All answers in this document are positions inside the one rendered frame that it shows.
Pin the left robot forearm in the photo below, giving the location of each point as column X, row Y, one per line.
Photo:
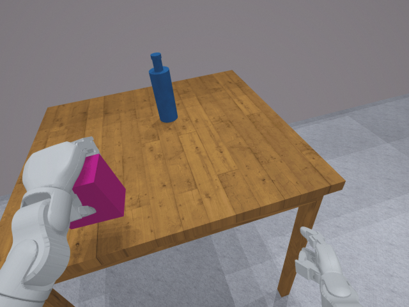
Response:
column 40, row 252

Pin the robot right hand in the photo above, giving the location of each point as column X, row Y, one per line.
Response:
column 310, row 264

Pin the sponge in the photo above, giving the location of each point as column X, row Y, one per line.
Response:
column 98, row 187

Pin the robot left hand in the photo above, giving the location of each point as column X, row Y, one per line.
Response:
column 59, row 166

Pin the right robot forearm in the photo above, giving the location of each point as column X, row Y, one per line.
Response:
column 336, row 291

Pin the table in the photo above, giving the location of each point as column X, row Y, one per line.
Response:
column 227, row 160

